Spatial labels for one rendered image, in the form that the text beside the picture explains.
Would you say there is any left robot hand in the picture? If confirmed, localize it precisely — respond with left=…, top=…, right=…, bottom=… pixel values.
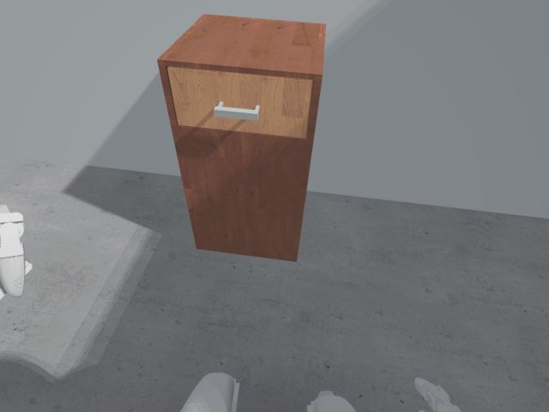
left=0, top=204, right=32, bottom=299

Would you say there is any right robot hand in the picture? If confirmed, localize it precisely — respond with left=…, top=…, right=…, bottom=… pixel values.
left=414, top=378, right=461, bottom=412

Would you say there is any handle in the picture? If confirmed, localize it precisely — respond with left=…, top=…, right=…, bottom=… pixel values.
left=214, top=101, right=260, bottom=121

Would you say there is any robot left thigh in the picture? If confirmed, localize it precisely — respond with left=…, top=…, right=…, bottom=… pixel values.
left=180, top=373, right=240, bottom=412

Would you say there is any drawer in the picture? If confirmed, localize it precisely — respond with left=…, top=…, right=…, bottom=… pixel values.
left=167, top=66, right=312, bottom=138

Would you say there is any cabinet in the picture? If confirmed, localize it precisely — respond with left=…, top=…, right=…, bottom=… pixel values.
left=157, top=14, right=326, bottom=262

